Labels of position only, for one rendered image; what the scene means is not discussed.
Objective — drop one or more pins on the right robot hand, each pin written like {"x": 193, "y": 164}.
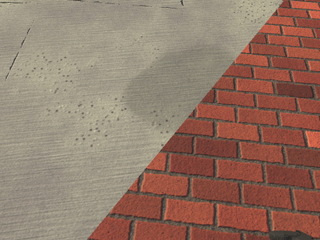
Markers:
{"x": 289, "y": 235}

